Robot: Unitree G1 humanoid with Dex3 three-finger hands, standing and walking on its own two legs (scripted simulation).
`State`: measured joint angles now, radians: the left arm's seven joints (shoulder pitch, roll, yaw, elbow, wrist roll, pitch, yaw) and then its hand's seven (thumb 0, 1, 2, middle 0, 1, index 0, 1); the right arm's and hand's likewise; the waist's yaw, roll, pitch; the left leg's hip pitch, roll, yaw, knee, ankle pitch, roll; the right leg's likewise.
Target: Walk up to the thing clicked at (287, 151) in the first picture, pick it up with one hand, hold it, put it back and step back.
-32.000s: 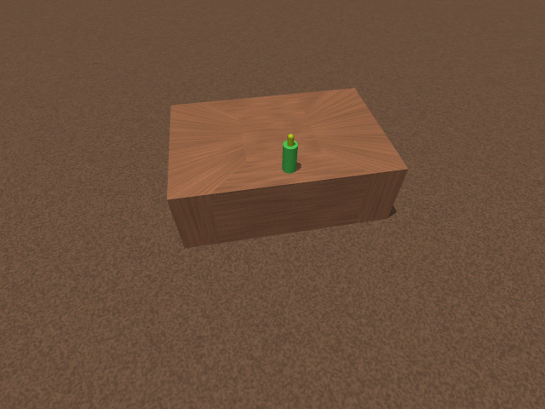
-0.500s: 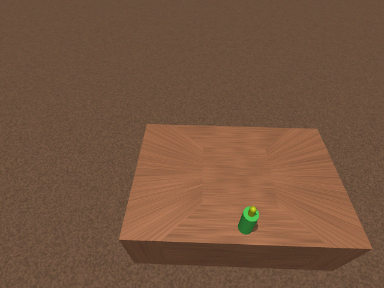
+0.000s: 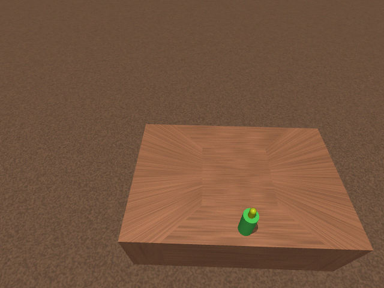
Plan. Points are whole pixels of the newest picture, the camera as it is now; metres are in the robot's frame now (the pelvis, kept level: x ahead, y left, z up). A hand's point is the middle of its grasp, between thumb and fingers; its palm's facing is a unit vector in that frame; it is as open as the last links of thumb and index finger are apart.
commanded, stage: stand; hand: right
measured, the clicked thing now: (249, 219) +0.42 -0.20 -0.37
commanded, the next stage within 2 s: step back in 0.36 s
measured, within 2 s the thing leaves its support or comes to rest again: neither
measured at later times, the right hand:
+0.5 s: hand out of the picture +0.07 -0.26 -0.16, palm faces -0.02 +0.94 -0.35, open 7.4 cm
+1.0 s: hand out of the picture -0.05 -0.23 -0.16, palm faces +0.01 +0.90 -0.43, open 7.4 cm
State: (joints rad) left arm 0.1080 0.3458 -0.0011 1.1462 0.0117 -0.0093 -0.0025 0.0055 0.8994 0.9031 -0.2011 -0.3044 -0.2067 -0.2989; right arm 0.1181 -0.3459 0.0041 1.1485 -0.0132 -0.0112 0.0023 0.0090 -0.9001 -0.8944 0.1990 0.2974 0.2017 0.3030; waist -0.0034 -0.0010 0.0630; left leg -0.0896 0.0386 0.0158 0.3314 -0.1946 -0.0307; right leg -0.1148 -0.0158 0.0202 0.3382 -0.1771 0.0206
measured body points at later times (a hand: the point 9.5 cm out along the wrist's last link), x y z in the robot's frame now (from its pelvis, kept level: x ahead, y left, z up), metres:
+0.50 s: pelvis -0.02 +0.00 -0.01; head +0.03 +0.00 +0.44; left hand +0.07 +0.31 -0.14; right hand +0.07 -0.31 -0.14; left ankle -0.01 +0.14 -0.75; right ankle +0.01 -0.13 -0.75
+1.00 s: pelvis -0.10 +0.04 -0.02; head -0.02 +0.06 +0.42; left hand +0.04 +0.34 -0.16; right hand -0.05 -0.28 -0.13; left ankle -0.07 +0.13 -0.75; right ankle -0.15 -0.11 -0.67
